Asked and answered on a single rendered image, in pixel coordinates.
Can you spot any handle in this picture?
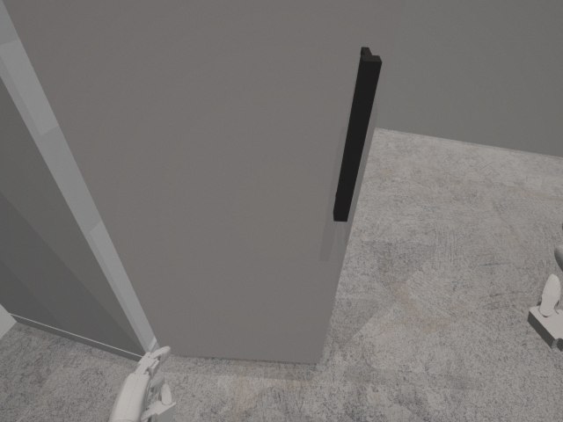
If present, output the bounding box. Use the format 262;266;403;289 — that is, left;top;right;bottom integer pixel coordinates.
333;47;382;222

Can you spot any right robot hand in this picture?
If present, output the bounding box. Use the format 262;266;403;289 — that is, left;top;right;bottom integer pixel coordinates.
527;222;563;352

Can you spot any left robot hand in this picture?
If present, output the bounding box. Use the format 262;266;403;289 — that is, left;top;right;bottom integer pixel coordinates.
108;346;176;422

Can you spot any fridge door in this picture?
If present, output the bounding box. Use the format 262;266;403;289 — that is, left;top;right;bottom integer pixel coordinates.
3;0;405;364

